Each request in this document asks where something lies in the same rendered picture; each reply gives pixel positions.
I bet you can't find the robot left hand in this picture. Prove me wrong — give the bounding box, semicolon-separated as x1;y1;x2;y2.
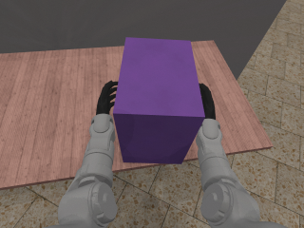
96;80;118;115

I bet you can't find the right robot upper arm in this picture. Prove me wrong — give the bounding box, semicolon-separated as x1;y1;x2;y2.
200;182;288;228

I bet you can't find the left robot forearm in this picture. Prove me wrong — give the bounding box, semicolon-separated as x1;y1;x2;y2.
57;113;116;222

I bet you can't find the table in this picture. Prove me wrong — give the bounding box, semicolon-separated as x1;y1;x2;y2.
0;40;273;191

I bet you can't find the robot right hand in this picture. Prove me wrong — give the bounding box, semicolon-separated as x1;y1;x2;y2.
199;83;216;120

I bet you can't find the right robot forearm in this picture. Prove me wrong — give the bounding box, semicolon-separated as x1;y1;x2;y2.
196;119;250;195

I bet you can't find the left robot upper arm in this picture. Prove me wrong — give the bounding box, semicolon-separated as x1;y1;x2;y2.
44;181;118;228

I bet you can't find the carton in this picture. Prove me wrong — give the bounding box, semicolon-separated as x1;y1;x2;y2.
113;37;205;164

